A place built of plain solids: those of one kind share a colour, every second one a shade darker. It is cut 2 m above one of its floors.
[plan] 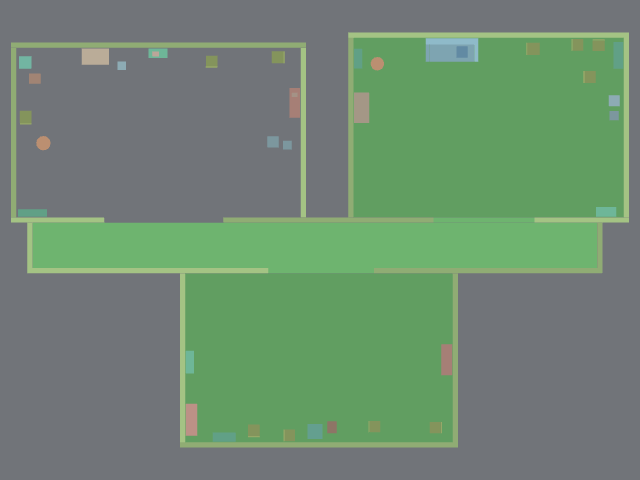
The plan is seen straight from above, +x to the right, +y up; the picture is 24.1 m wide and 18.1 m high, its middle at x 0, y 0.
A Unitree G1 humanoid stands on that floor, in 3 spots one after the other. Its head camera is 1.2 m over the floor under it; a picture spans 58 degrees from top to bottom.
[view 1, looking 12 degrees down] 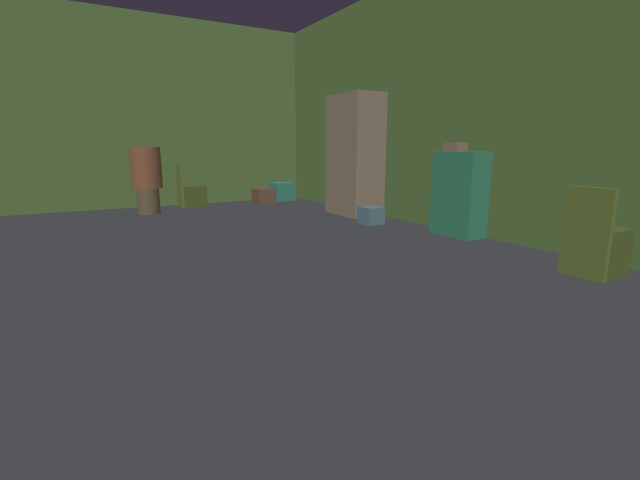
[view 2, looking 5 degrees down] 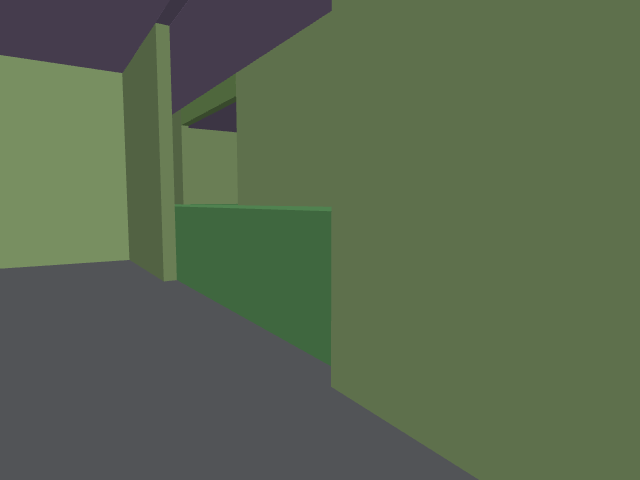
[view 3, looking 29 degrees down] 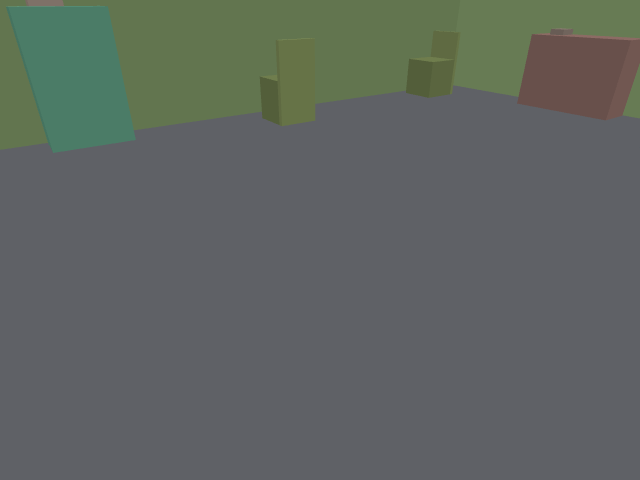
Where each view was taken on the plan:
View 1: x -1.90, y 2.40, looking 150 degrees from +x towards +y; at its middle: ground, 5.77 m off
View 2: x -10.39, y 2.40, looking -33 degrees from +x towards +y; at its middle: floor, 3.22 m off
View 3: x -6.67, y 2.40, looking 55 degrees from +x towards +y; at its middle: ground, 2.48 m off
